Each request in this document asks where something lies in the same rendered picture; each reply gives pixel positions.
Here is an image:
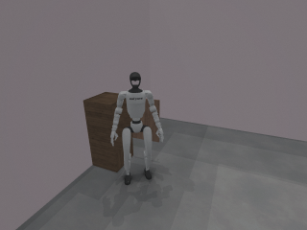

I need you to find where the cupboard door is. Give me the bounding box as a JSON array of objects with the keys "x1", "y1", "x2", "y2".
[{"x1": 132, "y1": 99, "x2": 160, "y2": 143}]

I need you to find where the robot head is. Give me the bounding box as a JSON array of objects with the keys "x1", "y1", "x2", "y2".
[{"x1": 129, "y1": 72, "x2": 143, "y2": 93}]

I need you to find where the left robot forearm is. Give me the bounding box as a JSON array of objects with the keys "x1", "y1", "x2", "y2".
[{"x1": 152, "y1": 107, "x2": 162, "y2": 128}]

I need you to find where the left robot hand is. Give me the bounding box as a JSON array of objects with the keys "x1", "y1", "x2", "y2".
[{"x1": 156, "y1": 127, "x2": 164, "y2": 143}]

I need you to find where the right robot upper arm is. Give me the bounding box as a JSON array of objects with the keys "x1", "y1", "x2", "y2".
[{"x1": 116, "y1": 91, "x2": 127, "y2": 114}]

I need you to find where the right robot forearm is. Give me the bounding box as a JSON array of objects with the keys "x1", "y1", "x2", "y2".
[{"x1": 112, "y1": 108, "x2": 120, "y2": 131}]

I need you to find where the left robot upper arm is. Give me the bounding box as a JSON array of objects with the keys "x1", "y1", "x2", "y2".
[{"x1": 144, "y1": 90, "x2": 156, "y2": 112}]

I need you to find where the right robot hand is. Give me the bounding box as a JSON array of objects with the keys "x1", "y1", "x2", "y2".
[{"x1": 110, "y1": 130, "x2": 118, "y2": 146}]

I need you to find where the left robot thigh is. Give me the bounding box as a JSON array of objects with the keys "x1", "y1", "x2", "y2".
[{"x1": 142, "y1": 125, "x2": 153, "y2": 158}]

